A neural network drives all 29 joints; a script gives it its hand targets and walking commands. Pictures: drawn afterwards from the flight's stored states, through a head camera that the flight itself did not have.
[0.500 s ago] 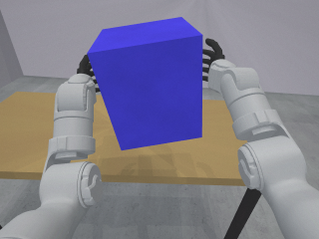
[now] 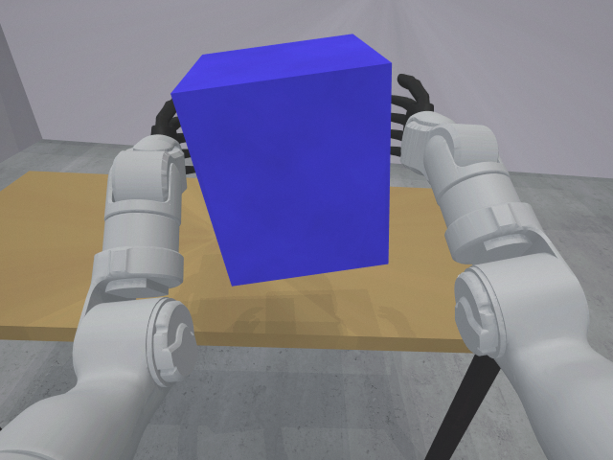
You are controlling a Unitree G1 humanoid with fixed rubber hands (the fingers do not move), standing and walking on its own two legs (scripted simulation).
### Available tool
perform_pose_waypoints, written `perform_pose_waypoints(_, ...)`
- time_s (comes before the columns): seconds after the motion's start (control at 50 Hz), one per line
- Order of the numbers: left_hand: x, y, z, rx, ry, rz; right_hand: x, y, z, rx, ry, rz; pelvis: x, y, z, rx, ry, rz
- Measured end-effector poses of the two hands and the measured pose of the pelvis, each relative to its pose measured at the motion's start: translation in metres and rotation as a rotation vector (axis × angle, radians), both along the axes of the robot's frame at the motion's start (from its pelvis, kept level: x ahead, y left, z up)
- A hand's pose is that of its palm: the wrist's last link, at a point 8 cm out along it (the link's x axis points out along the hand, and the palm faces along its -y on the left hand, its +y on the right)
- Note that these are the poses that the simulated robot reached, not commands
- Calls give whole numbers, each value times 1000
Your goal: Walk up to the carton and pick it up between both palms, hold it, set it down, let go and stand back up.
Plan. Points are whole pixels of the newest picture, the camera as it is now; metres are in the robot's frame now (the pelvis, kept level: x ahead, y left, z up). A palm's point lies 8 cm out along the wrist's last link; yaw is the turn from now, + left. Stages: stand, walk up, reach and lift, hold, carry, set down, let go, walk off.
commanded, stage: hold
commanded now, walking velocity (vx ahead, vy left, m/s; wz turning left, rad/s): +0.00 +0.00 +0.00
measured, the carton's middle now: (293, 157) +0.42 +0.00 +0.27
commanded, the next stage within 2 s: none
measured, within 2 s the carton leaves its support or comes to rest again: neither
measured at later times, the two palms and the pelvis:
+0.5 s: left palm (165, 155) +0.38 +0.16 +0.29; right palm (412, 136) +0.37 -0.14 +0.32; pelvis +0.01 +0.01 +0.00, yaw +0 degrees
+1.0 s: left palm (161, 153) +0.37 +0.16 +0.30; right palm (417, 130) +0.36 -0.14 +0.33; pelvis +0.00 +0.00 +0.00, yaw +0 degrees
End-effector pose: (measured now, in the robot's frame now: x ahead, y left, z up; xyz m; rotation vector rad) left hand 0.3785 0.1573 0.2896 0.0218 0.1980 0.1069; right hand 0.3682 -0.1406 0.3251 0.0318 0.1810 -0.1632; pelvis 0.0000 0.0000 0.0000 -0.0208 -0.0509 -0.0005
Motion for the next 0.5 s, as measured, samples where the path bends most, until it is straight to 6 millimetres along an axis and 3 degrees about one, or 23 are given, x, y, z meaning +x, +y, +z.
perform_pose_waypoints(0.24,2,10,1,14,-25,12,5,10,-3,-11,-20,17,8,5,0,-3,-10,6)
perform_pose_waypoints(0.5,3,3,-3,15,-35,3,3,3,-5,-2,-26,6,11,10,-1,-8,-27,-8)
